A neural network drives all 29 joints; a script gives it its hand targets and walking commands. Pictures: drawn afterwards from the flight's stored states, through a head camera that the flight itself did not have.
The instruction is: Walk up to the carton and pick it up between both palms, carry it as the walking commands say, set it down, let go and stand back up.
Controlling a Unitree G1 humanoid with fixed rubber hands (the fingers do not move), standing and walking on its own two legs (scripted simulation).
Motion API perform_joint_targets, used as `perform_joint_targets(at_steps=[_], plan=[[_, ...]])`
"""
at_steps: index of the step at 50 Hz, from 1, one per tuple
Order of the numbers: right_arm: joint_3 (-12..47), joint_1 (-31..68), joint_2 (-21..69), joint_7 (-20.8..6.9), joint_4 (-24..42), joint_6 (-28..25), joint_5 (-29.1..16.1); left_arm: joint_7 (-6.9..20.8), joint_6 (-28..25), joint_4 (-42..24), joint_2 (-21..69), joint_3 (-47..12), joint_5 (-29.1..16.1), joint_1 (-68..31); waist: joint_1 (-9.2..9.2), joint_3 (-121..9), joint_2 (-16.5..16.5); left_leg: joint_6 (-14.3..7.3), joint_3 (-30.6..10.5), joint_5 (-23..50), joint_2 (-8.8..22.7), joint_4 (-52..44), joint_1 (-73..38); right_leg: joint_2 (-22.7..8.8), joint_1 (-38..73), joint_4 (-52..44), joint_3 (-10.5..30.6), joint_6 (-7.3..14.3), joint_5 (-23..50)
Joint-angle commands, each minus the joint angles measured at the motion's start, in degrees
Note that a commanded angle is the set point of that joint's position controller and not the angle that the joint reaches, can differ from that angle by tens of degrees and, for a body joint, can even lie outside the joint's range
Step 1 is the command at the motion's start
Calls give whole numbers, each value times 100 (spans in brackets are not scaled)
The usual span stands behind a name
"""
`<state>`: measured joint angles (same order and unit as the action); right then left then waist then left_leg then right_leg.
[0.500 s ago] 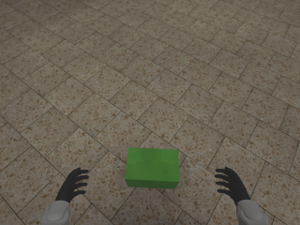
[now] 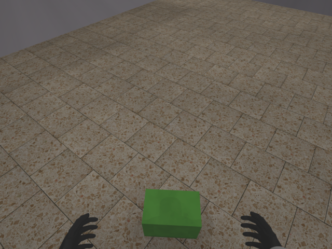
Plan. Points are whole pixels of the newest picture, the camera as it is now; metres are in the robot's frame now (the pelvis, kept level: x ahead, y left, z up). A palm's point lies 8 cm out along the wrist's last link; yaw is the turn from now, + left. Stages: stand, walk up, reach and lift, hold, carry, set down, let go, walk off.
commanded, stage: let go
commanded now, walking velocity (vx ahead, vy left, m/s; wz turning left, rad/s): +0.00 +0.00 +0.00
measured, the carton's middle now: (171, 214) +0.45 -0.03 -0.67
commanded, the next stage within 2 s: stand in 0.08 s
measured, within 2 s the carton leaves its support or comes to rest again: neither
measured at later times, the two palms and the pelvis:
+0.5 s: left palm out of the picture +0.14 +0.29 -0.09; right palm out of the picture +0.16 -0.29 -0.08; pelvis +0.02 +0.00 +0.00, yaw +1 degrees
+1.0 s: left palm out of the picture +0.11 +0.31 -0.10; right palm out of the picture +0.13 -0.30 -0.09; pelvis +0.02 +0.01 +0.01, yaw +1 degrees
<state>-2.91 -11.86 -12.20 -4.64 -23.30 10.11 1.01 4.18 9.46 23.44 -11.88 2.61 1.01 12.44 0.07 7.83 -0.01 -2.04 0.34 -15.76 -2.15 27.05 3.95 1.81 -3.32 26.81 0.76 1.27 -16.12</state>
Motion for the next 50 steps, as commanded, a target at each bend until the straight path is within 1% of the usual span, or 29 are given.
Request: perform_joint_targets(at_steps=[1,2,4,5,6,7,8,9,10,11,12,14,16,19,28,33,50], plan=[[-163,271,-569,70,695,41,19,-34,-113,-489,-601,154,-58,-221,-13,-328,13,116,-263,870,184,-406,-60,-52,-366,-399,95,-56,645],[-138,276,-557,102,740,85,15,-54,-130,-472,-643,154,-95,-244,-18,-377,-4,105,-252,883,189,-374,-64,-57,-387,-363,87,-67,644],[-71,245,-570,179,734,157,-39,-142,-83,-463,-654,137,-155,-226,-82,-428,-81,126,-234,905,209,-338,-58,-23,-531,-332,68,-70,576],[-210,373,-1154,439,-93,-280,87,-373,-387,225,-1263,276,106,-207,-111,-498,-30,240,-413,91,409,-303,982,-357,-886,-348,228,-236,250],[-245,285,-1193,517,-200,-505,145,-448,-541,305,-1381,289,149,-93,-105,-449,51,203,-470,-291,390,-309,915,-456,-1040,-481,420,-184,-201],[-223,269,-1180,518,-317,-648,180,-463,-640,364,-1369,246,190,-182,-33,-421,69,182,-512,-500,405,-289,902,-501,-1272,-577,549,-145,-547],[-211,266,-1160,505,-442,-755,188,-468,-718,418,-1354,235,203,-263,7,-471,68,161,-566,-570,430,-307,864,-523,-1360,-622,604,-118,-689],[-204,286,-1140,499,-556,-832,171,-476,-771,488,-1302,221,202,-329,15,-536,40,147,-622,-531,464,-330,870,-510,-1349,-599,599,-107,-624],[-196,327,-1172,476,-664,-890,152,-455,-813,587,-1251,190,191,-385,15,-671,0,146,-677,-263,510,-376,827,-478,-1211,-523,538,-97,-251],[-192,366,-1204,466,-761,-934,144,-444,-849,679,-1233,176,173,-376,-7,-799,-73,147,-701,70,546,-381,797,-478,-1046,-462,504,-112,155],[-184,394,-1231,467,-855,-966,138,-444,-880,778,-1259,167,158,-350,-27,-901,-72,148,-698,487,563,-338,748,-503,-902,-434,505,-129,528],[-169,372,-1298,485,-1042,-1007,122,-462,-921,964,-1354,158,132,-315,-29,-1065,6,151,-680,1174,583,-245,600,-556,-716,-395,510,-144,1119],[-154,356,-1388,513,-1225,-1034,109,-489,-942,1145,-1431,140,117,-306,-27,-1167,-1,159,-690,1583,618,-226,478,-587,-610,-375,503,-144,1439],[-131,367,-1506,553,-1472,-1059,101,-529,-965,1401,-1531,114,113,-314,-18,-1187,5,158,-717,1827,655,-266,402,-619,-522,-403,511,-135,1640],[-56,456,-1708,603,-2043,-1115,80,-558,-1004,2041,-1694,41,94,-412,-7,-1136,-37,142,-750,2108,728,-440,310,-686,-319,-520,548,-96,1891],[-21,504,-1758,621,-2278,-1133,65,-562,-1013,2303,-1733,-2,78,-476,-8,-1105,-34,129,-773,2154,755,-537,260,-713,-238,-598,559,-84,1900],[68,589,-1873,624,-2901,-1162,28,-538,-1035,2926,-1849,-82,48,-615,-22,-887,-9,80,-873,1599,802,-932,279,-788,-196,-950,643,-39,1334]])
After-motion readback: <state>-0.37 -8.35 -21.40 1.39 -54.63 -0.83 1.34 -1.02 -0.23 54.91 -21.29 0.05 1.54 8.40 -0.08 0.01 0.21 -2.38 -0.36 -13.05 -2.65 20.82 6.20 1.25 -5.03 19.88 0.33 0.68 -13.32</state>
